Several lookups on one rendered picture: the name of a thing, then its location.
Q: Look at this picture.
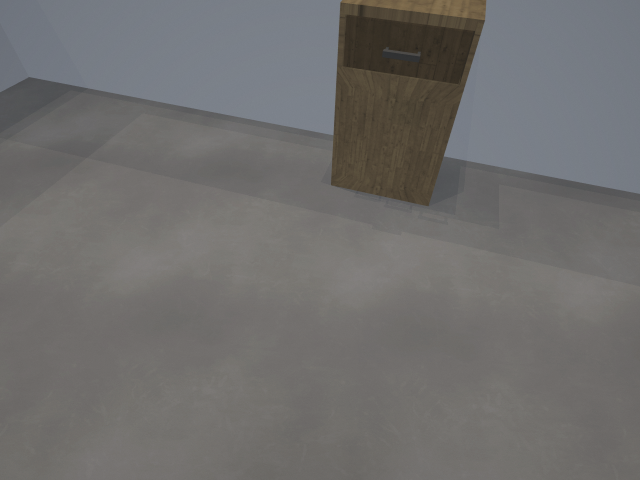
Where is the cabinet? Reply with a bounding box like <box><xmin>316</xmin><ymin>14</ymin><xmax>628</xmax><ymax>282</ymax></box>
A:
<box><xmin>331</xmin><ymin>0</ymin><xmax>486</xmax><ymax>206</ymax></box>

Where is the handle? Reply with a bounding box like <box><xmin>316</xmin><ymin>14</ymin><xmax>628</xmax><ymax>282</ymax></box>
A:
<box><xmin>382</xmin><ymin>47</ymin><xmax>421</xmax><ymax>63</ymax></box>

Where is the drawer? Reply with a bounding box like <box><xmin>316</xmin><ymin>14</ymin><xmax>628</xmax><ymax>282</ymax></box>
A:
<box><xmin>343</xmin><ymin>15</ymin><xmax>474</xmax><ymax>84</ymax></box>

